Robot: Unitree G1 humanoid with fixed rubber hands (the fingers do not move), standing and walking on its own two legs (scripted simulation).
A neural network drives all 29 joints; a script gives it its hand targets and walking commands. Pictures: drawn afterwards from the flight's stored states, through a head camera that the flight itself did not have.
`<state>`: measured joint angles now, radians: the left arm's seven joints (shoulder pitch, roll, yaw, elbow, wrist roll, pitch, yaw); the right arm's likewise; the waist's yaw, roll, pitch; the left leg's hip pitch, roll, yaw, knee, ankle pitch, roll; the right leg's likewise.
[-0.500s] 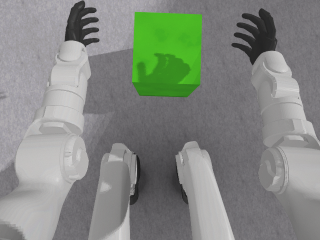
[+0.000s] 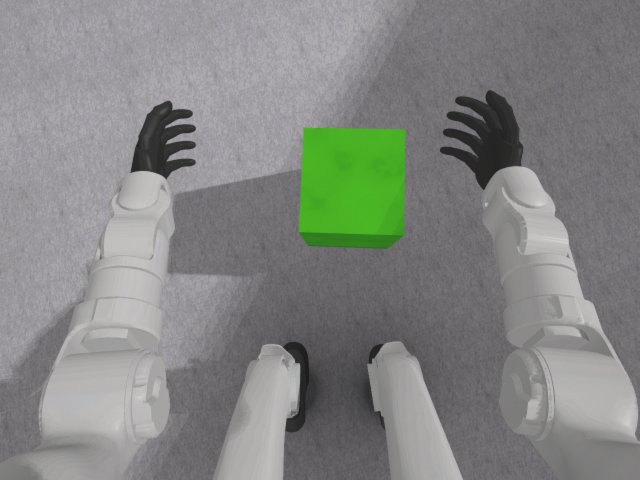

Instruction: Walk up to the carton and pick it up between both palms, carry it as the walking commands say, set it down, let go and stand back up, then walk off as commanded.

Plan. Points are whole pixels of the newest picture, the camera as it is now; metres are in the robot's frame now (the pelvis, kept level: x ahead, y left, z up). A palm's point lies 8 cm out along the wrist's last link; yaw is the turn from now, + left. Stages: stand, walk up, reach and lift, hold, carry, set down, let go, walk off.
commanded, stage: set down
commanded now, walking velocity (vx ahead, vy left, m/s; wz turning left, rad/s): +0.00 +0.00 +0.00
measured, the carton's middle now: (350, 195) +0.53 -0.05 -0.51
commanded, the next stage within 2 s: let go in 0.18 s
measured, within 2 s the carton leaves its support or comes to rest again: neither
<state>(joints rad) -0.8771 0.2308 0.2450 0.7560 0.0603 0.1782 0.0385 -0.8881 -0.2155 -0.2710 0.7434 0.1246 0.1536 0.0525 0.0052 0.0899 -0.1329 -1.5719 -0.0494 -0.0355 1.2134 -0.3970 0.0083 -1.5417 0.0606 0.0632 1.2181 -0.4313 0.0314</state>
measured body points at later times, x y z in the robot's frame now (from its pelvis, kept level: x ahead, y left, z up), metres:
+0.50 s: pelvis +0.01 -0.02 +0.07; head +0.23 -0.03 +0.46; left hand +0.37 +0.21 -0.01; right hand +0.35 -0.22 -0.06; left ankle +0.06 +0.11 -0.60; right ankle +0.04 -0.13 -0.60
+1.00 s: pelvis +0.08 -0.01 +0.14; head +0.14 -0.02 +0.58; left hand +0.26 +0.24 +0.07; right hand +0.30 -0.22 +0.07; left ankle +0.06 +0.11 -0.60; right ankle +0.04 -0.13 -0.60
